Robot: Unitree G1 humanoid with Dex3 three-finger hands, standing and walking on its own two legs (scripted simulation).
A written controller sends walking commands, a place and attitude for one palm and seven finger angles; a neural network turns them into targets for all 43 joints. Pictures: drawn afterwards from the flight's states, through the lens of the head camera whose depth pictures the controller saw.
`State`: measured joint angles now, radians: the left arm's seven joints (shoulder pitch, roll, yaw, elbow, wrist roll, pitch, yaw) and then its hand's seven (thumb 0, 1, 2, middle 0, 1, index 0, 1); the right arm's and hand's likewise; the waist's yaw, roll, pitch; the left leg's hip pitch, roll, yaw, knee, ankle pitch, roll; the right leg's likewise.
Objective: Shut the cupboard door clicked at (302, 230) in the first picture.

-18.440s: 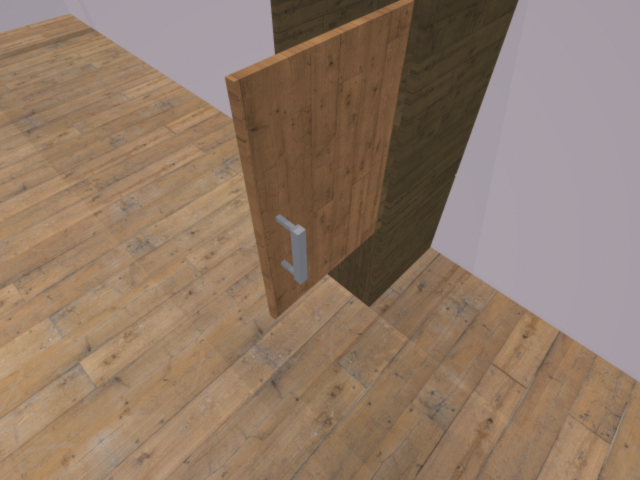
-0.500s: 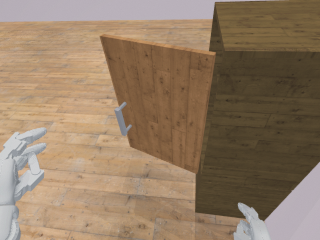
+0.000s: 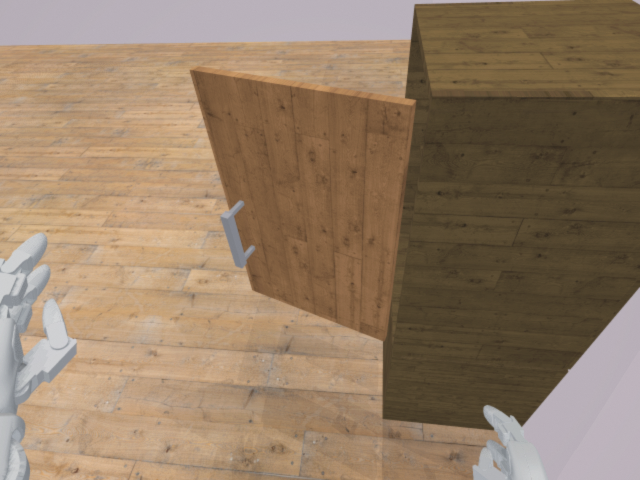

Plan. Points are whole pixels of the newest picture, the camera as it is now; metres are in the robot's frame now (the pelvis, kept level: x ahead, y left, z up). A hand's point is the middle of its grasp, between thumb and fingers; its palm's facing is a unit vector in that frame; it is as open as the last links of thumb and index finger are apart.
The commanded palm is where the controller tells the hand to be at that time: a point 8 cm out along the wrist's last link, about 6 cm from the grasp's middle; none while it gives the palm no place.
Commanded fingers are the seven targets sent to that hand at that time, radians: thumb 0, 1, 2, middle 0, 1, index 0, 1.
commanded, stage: step back with the hand held close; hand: left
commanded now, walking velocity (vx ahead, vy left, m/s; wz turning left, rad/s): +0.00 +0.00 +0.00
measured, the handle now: (239, 235) +0.61 +0.26 -0.10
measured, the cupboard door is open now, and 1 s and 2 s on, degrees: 71 71 71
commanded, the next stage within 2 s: stop stepping back and stand still in 1.86 s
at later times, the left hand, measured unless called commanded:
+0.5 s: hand (27, 348) +0.18 +0.30 +0.16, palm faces +0.38 -0.77 -0.52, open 7.4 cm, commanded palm +0.12 +0.34 +0.17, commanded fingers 0.00 0.90 0.90 -0.20 -0.30 -0.20 -0.30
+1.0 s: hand out of the picture +0.12 +0.30 +0.16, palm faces +0.47 -0.74 -0.48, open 7.4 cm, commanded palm +0.05 +0.33 +0.17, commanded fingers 0.00 0.90 0.90 -0.20 -0.30 -0.20 -0.30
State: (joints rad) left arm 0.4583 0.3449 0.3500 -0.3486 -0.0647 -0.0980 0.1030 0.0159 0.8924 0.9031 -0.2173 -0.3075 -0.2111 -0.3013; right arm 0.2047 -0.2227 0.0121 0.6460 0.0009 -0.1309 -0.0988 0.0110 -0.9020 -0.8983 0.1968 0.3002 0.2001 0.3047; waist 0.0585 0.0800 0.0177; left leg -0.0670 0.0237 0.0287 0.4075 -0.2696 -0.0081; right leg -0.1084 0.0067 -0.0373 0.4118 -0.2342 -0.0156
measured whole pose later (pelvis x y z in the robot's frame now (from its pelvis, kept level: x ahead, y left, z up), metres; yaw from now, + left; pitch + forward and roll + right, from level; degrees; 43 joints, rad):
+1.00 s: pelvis -0.09 +0.03 -0.02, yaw +1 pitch +0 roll -1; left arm 0.51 0.42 0.48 -0.46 -0.02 -0.27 0.16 0.01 0.89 0.90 -0.22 -0.31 -0.21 -0.30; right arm 0.24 -0.23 0.00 0.58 0.00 -0.08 -0.10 0.01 -0.90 -0.90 0.20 0.30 0.20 0.31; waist -0.01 0.00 0.01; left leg -0.42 0.00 0.03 0.68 -0.27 0.04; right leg -0.42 0.00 0.01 0.61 -0.19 0.02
